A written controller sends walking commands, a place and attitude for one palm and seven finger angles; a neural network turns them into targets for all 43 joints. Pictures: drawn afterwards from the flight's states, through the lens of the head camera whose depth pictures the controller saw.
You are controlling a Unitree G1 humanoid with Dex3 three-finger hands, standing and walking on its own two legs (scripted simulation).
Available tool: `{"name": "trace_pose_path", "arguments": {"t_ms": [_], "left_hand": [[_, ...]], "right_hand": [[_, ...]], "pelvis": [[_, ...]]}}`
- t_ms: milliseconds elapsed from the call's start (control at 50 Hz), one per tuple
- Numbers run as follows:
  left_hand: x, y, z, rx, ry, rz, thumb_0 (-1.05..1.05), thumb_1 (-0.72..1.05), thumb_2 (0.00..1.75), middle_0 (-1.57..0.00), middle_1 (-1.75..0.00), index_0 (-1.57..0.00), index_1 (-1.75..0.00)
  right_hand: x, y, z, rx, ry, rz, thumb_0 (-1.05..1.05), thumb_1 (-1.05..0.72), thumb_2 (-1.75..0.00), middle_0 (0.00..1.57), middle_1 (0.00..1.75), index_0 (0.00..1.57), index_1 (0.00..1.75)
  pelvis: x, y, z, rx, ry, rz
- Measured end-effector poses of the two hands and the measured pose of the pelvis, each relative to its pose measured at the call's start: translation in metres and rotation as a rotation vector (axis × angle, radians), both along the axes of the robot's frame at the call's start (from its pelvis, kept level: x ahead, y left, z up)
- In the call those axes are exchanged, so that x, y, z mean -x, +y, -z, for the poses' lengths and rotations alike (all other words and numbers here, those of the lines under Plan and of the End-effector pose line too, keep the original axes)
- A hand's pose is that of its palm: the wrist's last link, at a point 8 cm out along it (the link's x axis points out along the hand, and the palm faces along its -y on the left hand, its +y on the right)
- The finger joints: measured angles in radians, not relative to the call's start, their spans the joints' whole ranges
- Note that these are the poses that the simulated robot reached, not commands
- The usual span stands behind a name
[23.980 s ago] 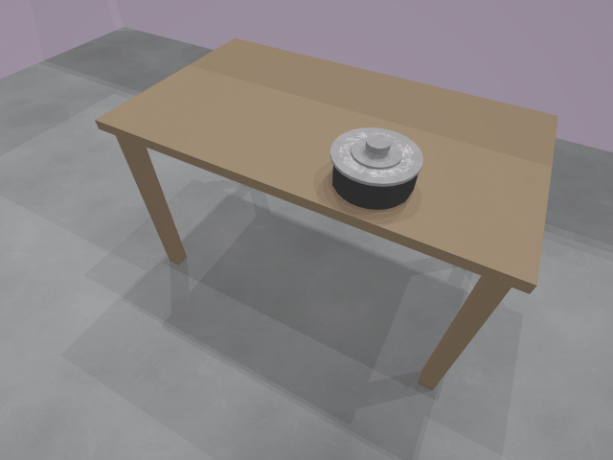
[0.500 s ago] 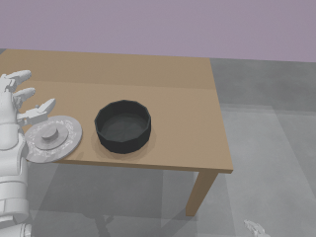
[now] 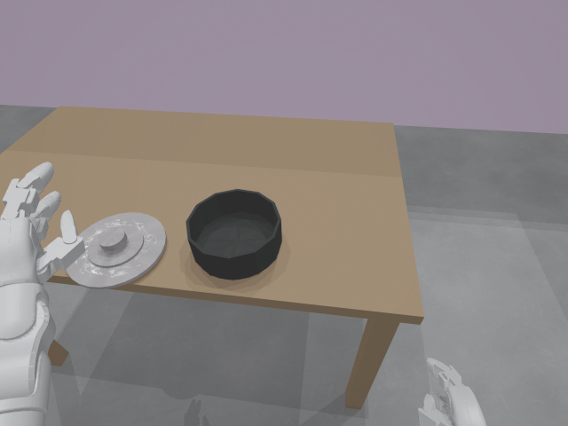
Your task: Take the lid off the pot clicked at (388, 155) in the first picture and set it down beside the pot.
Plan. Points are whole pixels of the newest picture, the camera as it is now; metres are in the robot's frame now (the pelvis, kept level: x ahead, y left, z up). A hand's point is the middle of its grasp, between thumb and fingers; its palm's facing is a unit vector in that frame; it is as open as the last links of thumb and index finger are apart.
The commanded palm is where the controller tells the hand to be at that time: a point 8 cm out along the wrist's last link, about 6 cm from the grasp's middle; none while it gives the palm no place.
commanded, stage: draw the hand back to the body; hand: left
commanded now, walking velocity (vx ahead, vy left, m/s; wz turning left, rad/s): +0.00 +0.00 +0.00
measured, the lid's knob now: (112, 238) +0.46 +0.42 -0.06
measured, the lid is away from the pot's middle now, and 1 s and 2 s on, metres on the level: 0.26 0.26 0.26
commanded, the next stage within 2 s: step back with the hand held close in 0.76 s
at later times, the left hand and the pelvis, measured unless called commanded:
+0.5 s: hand (50, 299) +0.19 +0.28 +0.16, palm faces +0.38 -0.87 -0.32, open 7.4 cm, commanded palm +0.13 +0.31 +0.17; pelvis -0.01 +0.03 +0.00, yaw +0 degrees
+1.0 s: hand (12, 315) +0.17 +0.29 +0.18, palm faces +0.40 -0.83 -0.39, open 7.4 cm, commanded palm +0.11 +0.32 +0.17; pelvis -0.02 +0.04 +0.00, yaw +0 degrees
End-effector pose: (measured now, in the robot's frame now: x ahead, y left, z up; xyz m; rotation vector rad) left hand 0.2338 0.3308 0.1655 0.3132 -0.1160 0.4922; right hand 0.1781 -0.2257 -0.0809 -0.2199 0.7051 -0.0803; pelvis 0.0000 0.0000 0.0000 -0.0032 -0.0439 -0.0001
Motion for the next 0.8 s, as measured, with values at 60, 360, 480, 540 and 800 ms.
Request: {"name": "trace_pose_path", "arguments": {"t_ms": [60,360,480,540,800], "left_hand": [[0.01,-0.003,0.0,-0.004,-0.005,0.012,0.01,0.84,0.88,-0.21,-0.34,-0.22,-0.34],[0.056,-0.011,-0.003,-0.052,-0.023,0.09,0.01,0.89,0.9,-0.2,-0.3,-0.21,-0.3],[0.076,-0.014,-0.006,-0.075,-0.028,0.12,0.01,0.89,0.9,-0.2,-0.3,-0.21,-0.3],[0.086,-0.016,-0.008,-0.087,-0.03,0.131,0.01,0.89,0.9,-0.2,-0.3,-0.21,-0.3],[0.114,-0.015,-0.01,-0.104,-0.029,0.122,0.01,0.89,0.9,-0.21,-0.3,-0.21,-0.3]], "right_hand": [[0.001,0.005,-0.001,0.0,-0.007,-0.012,0.01,-0.9,-0.9,0.2,0.3,0.2,0.3],[0.011,0.026,-0.007,0.011,-0.03,-0.033,0.01,-0.9,-0.9,0.2,0.3,0.2,0.3],[0.011,0.035,-0.011,0.012,-0.054,-0.044,0.01,-0.9,-0.9,0.2,0.3,0.2,0.3],[0.01,0.04,-0.014,0.012,-0.068,-0.052,0.01,-0.9,-0.9,0.2,0.3,0.2,0.3],[0.007,0.058,-0.017,0.009,-0.094,-0.089,0.01,-0.9,-0.9,0.2,0.3,0.2,0.3]], "pelvis": [[0.002,0.002,0.0,0.001,-0.011,-0.002],[0.009,0.018,-0.002,0.006,-0.05,0.002],[0.01,0.025,-0.002,0.009,-0.058,0.003],[0.011,0.028,-0.001,0.01,-0.061,0.003],[0.019,0.035,0.0,0.015,-0.071,-0.008]]}}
